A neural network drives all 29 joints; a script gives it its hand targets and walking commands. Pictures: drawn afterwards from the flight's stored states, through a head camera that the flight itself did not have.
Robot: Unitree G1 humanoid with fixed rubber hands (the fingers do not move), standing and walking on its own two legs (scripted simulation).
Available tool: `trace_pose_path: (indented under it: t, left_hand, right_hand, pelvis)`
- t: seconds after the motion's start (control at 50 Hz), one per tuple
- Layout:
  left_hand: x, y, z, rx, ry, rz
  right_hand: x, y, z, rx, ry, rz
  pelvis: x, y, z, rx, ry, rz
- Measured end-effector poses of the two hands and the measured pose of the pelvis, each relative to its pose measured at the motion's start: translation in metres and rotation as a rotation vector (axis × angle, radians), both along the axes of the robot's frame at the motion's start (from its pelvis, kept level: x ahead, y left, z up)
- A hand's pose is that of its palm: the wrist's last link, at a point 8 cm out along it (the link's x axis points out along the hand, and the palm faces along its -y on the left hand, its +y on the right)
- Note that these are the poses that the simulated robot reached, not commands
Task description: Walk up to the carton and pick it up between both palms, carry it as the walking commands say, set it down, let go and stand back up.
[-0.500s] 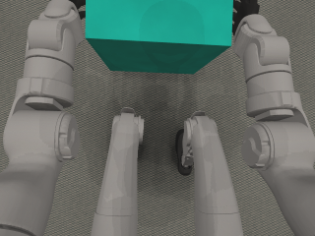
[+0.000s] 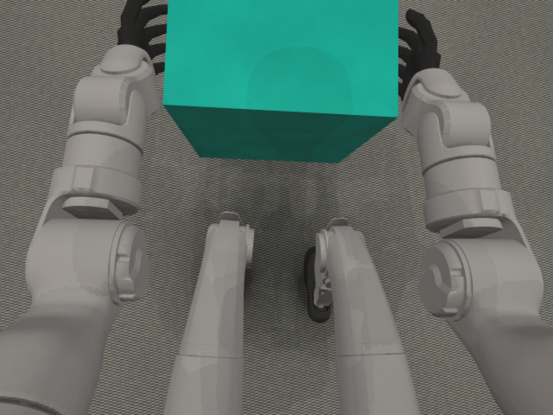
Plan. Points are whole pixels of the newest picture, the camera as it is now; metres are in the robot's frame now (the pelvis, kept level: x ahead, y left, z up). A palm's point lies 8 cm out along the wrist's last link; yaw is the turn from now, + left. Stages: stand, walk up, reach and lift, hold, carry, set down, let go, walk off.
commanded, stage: reach and lift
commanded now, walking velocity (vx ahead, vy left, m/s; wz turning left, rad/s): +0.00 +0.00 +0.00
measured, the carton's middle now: (276, 77) +0.53 +0.02 -0.11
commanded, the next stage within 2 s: none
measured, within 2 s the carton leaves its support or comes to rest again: neither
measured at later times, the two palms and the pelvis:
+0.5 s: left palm (119, 48) +0.48 +0.18 +0.04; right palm (459, 75) +0.47 -0.16 +0.04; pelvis +0.00 -0.01 +0.06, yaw +1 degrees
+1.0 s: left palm (75, 25) +0.45 +0.18 +0.12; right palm (520, 55) +0.45 -0.16 +0.11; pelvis +0.02 -0.01 +0.11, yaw +1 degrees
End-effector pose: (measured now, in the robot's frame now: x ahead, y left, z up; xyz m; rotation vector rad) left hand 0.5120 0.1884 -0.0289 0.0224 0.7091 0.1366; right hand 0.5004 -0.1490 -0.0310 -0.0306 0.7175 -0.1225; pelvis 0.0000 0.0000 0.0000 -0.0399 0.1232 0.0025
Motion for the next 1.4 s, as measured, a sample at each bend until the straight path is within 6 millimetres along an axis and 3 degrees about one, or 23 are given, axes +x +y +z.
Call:
trace_pose_path:
  t: [0.9, 1.04, 1.26, 1.4]
  left_hand:
    - [-0.049, -0.010, 0.130, 0.033, 0.000, -0.002]
    - [-0.060, -0.011, 0.156, 0.030, 0.008, 0.006]
    - [-0.065, -0.013, 0.227, 0.003, -0.021, 0.048]
    - [-0.066, -0.015, 0.243, 0.005, -0.010, 0.052]
  right_hand:
    - [-0.045, -0.010, 0.126, 0.028, 0.002, -0.001]
    - [-0.053, -0.010, 0.153, 0.026, 0.011, 0.004]
    - [-0.053, -0.013, 0.223, 0.011, -0.015, 0.029]
    - [-0.054, -0.015, 0.237, 0.026, -0.002, 0.023]
  pelvis:
    - [0.007, -0.011, 0.104, 0.028, -0.162, 0.019]
    - [0.022, -0.011, 0.119, 0.030, -0.106, 0.019]
    - [0.072, -0.012, 0.145, 0.032, -0.024, 0.019]
    - [0.093, -0.015, 0.159, 0.041, -0.066, 0.022]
